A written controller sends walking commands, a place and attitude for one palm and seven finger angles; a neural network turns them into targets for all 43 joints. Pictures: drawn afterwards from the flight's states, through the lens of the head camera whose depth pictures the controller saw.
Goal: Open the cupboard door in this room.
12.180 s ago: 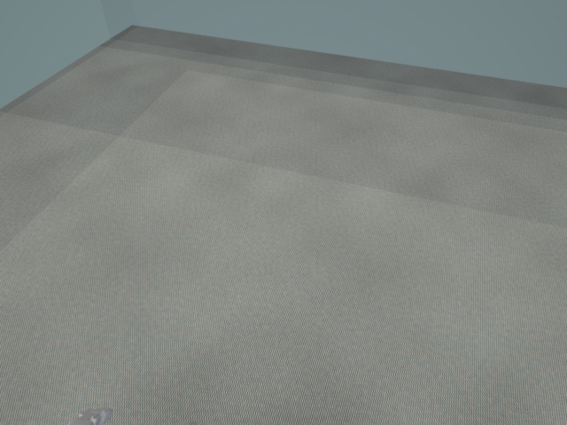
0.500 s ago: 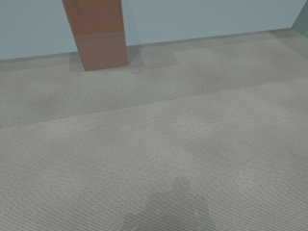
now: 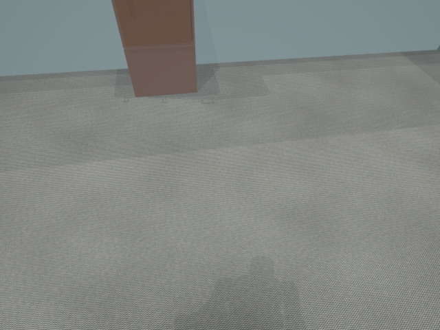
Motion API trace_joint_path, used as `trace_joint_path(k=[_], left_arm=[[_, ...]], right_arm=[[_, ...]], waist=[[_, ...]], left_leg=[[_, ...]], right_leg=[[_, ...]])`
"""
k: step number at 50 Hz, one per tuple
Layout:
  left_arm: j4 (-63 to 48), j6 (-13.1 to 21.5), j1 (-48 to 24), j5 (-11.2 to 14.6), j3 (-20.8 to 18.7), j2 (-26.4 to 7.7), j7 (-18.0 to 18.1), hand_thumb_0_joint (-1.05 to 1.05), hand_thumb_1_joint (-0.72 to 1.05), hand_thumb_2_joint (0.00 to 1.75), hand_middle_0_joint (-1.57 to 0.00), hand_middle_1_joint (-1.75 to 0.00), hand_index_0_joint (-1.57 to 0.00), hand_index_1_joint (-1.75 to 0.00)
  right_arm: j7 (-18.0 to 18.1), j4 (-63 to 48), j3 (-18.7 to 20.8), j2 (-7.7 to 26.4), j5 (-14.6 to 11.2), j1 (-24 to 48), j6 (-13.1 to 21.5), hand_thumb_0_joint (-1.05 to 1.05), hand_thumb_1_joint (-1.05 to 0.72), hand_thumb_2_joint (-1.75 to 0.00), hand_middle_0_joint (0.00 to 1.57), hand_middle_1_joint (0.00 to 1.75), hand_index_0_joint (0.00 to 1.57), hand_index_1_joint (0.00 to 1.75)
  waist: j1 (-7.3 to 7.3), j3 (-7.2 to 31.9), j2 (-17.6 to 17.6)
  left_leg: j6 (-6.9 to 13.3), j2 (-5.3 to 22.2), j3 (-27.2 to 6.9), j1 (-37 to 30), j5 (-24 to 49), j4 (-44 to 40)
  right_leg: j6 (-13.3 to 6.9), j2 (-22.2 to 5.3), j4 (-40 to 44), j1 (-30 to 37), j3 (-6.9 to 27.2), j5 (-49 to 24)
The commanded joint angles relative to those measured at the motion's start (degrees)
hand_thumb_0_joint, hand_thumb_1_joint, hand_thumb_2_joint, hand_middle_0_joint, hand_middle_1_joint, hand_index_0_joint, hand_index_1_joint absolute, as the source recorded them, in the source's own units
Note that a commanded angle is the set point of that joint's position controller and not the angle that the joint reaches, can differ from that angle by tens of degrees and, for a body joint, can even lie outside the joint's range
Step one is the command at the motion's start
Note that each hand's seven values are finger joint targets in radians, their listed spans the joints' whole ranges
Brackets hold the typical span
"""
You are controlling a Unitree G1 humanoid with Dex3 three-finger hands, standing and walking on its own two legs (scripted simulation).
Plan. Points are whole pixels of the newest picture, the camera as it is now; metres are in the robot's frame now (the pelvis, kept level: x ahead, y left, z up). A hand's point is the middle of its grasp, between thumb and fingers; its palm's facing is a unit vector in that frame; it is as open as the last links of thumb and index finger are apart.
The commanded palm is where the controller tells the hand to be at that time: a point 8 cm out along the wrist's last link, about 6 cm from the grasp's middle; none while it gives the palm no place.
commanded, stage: stand and wait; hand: left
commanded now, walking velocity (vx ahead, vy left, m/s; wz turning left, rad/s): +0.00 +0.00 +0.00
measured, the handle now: out of the picture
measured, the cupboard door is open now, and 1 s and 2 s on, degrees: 0 0 0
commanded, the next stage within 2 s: turn or walk to find it in 0.14 s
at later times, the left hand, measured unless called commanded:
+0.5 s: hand out of the picture +0.01 +0.19 -0.18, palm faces +0.15 -0.97 -0.19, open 7.3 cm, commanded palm none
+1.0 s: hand out of the picture -0.05 +0.13 -0.17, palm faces +0.23 -0.96 -0.18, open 7.3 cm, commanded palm none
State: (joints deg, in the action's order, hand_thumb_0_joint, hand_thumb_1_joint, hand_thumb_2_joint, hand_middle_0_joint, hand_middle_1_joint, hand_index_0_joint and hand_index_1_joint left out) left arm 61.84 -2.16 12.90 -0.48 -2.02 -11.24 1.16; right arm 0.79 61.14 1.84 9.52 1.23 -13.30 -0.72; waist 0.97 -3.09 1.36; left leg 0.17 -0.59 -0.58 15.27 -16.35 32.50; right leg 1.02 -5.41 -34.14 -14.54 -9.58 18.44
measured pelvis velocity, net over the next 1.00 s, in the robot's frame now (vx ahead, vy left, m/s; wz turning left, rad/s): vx -0.02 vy -0.04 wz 0.18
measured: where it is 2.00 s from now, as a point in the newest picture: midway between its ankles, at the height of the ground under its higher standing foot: outside the picture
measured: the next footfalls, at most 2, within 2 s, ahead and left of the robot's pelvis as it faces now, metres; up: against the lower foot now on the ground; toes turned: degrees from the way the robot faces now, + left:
right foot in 0.70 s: +0.03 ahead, -0.14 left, +0.00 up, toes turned +6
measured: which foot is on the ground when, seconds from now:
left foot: down 0.00-1.00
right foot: down 0.00-0.42, up 0.44-0.68, down 0.70-1.00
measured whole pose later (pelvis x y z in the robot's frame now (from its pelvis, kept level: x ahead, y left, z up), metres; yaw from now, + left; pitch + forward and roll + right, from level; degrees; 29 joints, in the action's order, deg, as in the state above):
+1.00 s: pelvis -0.02 -0.04 +0.01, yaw +11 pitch -2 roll +0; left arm 64.0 -0.2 15.6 -0.2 -0.1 -8.9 0.7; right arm 1.4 64.6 1.6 11.1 0.9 -12.9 -0.2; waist 0.9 -2.5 -0.3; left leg -3.1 2.5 -1.8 12.3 -12.1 26.2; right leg -1.1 -0.7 -27.3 -9.0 -4.7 16.4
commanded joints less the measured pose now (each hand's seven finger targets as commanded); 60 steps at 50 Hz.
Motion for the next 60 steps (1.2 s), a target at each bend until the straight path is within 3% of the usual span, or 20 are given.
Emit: trace_joint_path(k=[1,4,7,13,18,20,21,22,23,25,30,33,34,35,36,37,42,46,48,60], left_arm=[[-1.9,1.7,2.8,-0.2,0.2,-3.2,0.6,0.00,0.90,0.90,-0.20,-0.30,-0.20,-0.30],[0.2,2.6,5.4,-0.2,0.4,-4.6,0.6,0.00,0.90,0.90,-0.20,-0.30,-0.20,-0.30],[0.0,3.2,2.8,-0.1,0.1,-6.7,0.6,0.00,0.90,0.90,-0.20,-0.30,-0.20,-0.30],[-2.4,2.0,0.8,-0.2,-1.5,-8.2,0.9,0.00,0.90,0.90,-0.20,-0.30,-0.20,-0.30],[-4.4,1.7,-0.6,-0.7,-2.4,-8.3,0.8,0.00,0.90,0.90,-0.20,-0.30,-0.20,-0.30],[-5.5,1.2,-1.6,-0.5,-2.4,-7.1,0.5,0.00,0.90,0.90,-0.20,-0.30,-0.20,-0.30],[-6.2,1.0,-1.9,-0.1,-2.0,-5.4,0.4,0.00,0.90,0.90,-0.20,-0.30,-0.20,-0.30],[-7.4,0.9,-3.3,-0.2,-1.8,-4.7,0.5,0.00,0.90,0.90,-0.20,-0.30,-0.20,-0.30],[-7.5,1.0,-3.1,-0.3,-1.6,-4.2,0.5,0.00,0.90,0.90,-0.20,-0.30,-0.20,-0.30],[-6.9,1.4,-2.3,-0.3,-1.1,-3.5,0.4,0.00,0.90,0.90,-0.20,-0.30,-0.20,-0.30],[-5.4,1.7,-1.1,0.0,0.0,-2.1,0.2,0.00,0.90,0.90,-0.20,-0.30,-0.20,-0.30],[-2.5,2.4,4.9,0.0,0.3,-2.8,0.6,0.00,0.90,0.90,-0.20,-0.30,-0.20,-0.30],[-2.1,2.8,5.0,-0.4,0.1,-5.2,0.9,0.00,0.90,0.90,-0.20,-0.30,-0.20,-0.30],[-2.5,3.1,3.4,-0.4,-0.1,-8.0,1.0,0.00,0.90,0.90,-0.20,-0.30,-0.20,-0.30],[-3.4,3.0,1.1,-0.5,-0.6,-10.0,0.8,0.00,0.90,0.90,-0.20,-0.30,-0.20,-0.30],[-4.0,3.2,0.1,-0.5,-1.1,-10.4,0.8,0.00,0.90,0.90,-0.20,-0.30,-0.20,-0.30],[-2.6,3.3,0.5,-0.1,0.1,-6.9,0.5,0.00,0.90,0.90,-0.20,-0.30,-0.20,-0.30],[-1.0,3.2,3.3,0.0,0.5,-5.9,0.4,0.00,0.90,0.90,-0.20,-0.30,-0.20,-0.30],[-0.5,3.3,2.8,0.1,0.1,-6.9,0.4,0.00,0.90,0.90,-0.20,-0.30,-0.20,-0.30],[1.0,3.6,3.1,0.0,0.0,-8.9,0.1,0.00,0.90,0.90,-0.20,-0.30,-0.20,-0.30]], right_arm=[[1.2,-2.1,1.1,9.2,-0.5,-0.8,1.8,0.00,-0.90,-0.90,0.20,0.30,0.20,0.30],[1.0,-1.3,0.6,6.9,-0.8,-0.2,1.9,0.00,-0.90,-0.90,0.20,0.30,0.20,0.30],[0.8,-0.2,0.1,4.6,-0.5,-2.6,1.0,0.00,-0.90,-0.90,0.20,0.30,0.20,0.30],[0.4,-0.8,0.5,5.4,-0.2,-2.7,-0.1,0.00,-0.90,-0.90,0.20,0.30,0.20,0.30],[-0.1,-2.6,1.4,5.2,-0.1,-2.8,-0.5,0.00,-0.90,-0.90,0.20,0.30,0.20,0.30],[-0.4,-3.1,1.7,6.8,0.0,-4.3,0.0,0.00,-0.90,-0.90,0.20,0.30,0.20,0.30],[-0.3,-3.6,2.1,9.8,0.3,-4.6,0.2,0.00,-0.90,-0.90,0.20,0.30,0.20,0.30],[0.2,-3.7,2.6,11.3,0.3,-5.5,0.6,0.00,-0.90,-0.90,0.20,0.30,0.20,0.30],[0.8,-3.5,2.6,11.4,0.2,-5.9,1.0,0.00,-0.90,-0.90,0.20,0.30,0.20,0.30],[1.2,-3.5,2.6,11.2,0.2,-3.8,1.3,0.00,-0.90,-0.90,0.20,0.30,0.20,0.30],[1.2,-2.7,2.5,10.3,0.2,-3.5,1.2,0.00,-0.90,-0.90,0.20,0.30,0.20,0.30],[0.8,-2.2,2.2,9.0,-0.5,-1.8,1.1,0.00,-0.90,-0.90,0.20,0.30,0.20,0.30],[0.5,-2.1,2.0,6.9,-0.9,-2.2,1.1,0.00,-0.90,-0.90,0.20,0.30,0.20,0.30],[0.2,-2.9,1.3,4.6,-1.2,-1.8,1.0,0.00,-0.90,-0.90,0.20,0.30,0.20,0.30],[0.1,-3.2,1.2,4.3,-0.6,-0.9,0.5,0.00,-0.90,-0.90,0.20,0.30,0.20,0.30],[0.2,-3.0,1.3,5.1,-0.1,0.0,-0.2,0.00,-0.90,-0.90,0.20,0.30,0.20,0.30],[0.5,0.2,0.7,5.2,-0.4,-2.8,0.5,0.00,-0.90,-0.90,0.20,0.30,0.20,0.30],[0.8,1.2,0.3,6.4,-0.5,-2.0,0.9,0.00,-0.90,-0.90,0.20,0.30,0.20,0.30],[0.9,1.8,0.3,6.9,-0.6,-2.1,1.4,0.00,-0.90,-0.90,0.20,0.30,0.20,0.30],[1.1,1.7,0.6,10.6,-0.8,0.9,2.2,0.00,-0.90,-0.90,0.20,0.30,0.20,0.30]], waist=[[0.64,4.0,-10.7],[0.99,4.6,-4.0],[-0.93,1.1,6.0],[-0.51,-2.0,4.8],[-1.11,-1.5,2.2],[-2.02,-0.9,-6.8],[-2.24,-1.3,-15.1],[-2.94,-0.5,-17.8],[-2.79,2.1,-15.9],[-1.70,6.1,-12.4],[-1.80,8.2,-9.4],[0.69,7.0,-6.6],[0.27,5.7,-1.3],[-0.78,2.9,6.1],[-0.94,0.4,9.2],[-0.34,-2.7,14.4],[-1.85,-2.6,5.0],[-0.90,-2.7,3.0],[-1.28,0.2,-1.9],[-0.57,0.0,-2.2]], left_leg=[[7.5,13.1,-15.5,-2.1,19.4,-14.7],[3.0,7.6,-7.9,0.2,15.2,-9.5],[-0.5,3.8,-1.8,-0.7,6.8,-7.1],[-0.7,4.0,0.1,2.5,4.3,0.5],[-0.8,5.8,1.5,1.9,-0.7,4.0],[1.7,9.0,-7.5,2.1,8.5,-5.6],[5.1,13.6,-18.9,3.9,8.5,-13.8],[9.2,17.3,-26.1,2.5,11.8,-18.5],[11.6,18.3,-27.0,-1.0,15.7,-18.1],[12.0,16.8,-22.8,-6.7,19.3,-14.9],[9.8,13.1,-16.6,-8.5,23.2,-13.3],[5.4,8.9,-12.1,-1.8,14.9,-10.1],[2.3,6.0,-8.8,3.1,9.3,-6.5],[-0.4,2.2,-4.6,6.2,1.1,-4.5],[-1.3,1.1,-2.2,5.3,-3.1,-3.1],[-1.2,1.8,-2.5,4.7,-4.8,0.1],[-0.7,3.5,-1.5,-2.9,6.0,-3.7],[-0.8,5.6,-1.7,-6.6,11.0,-7.4],[-0.6,6.0,-2.3,-6.8,13.3,-8.9],[0.3,6.7,-3.3,-6.4,10.0,-11.8]], right_leg=[[0.6,0.7,-0.4,1.4,5.5,2.6],[-0.1,-2.0,11.0,8.2,8.1,-9.7],[-3.8,-7.9,16.2,4.2,12.5,-8.4],[-5.5,-10.7,18.3,0.7,11.7,1.1],[-6.6,-13.4,13.3,-2.9,8.1,-3.4],[-2.3,-6.5,3.5,-4.1,2.0,-0.2],[0.6,-0.4,-5.3,-5.0,-0.2,3.9],[1.0,2.4,-14.8,-7.5,2.1,10.7],[0.6,1.8,-20.4,-9.9,6.2,13.9],[0.7,1.7,-22.6,-12.1,8.8,12.8],[1.2,3.1,-7.6,-5.4,7.8,9.1],[1.4,3.1,11.3,7.0,6.7,-5.0],[0.5,-1.1,15.2,11.1,11.3,-7.0],[-2.5,-8.4,18.5,8.4,19.3,-3.5],[-5.4,-12.3,20.9,2.5,22.5,-0.4],[-6.9,-12.5,22.9,-2.1,24.2,2.8],[-5.2,-6.4,17.1,-2.8,15.3,-7.5],[-2.7,-2.6,17.4,-3.4,13.2,-5.5],[-2.3,-2.1,15.8,0.6,12.1,-8.1],[-2.3,-1.7,17.8,3.4,11.7,-5.9]])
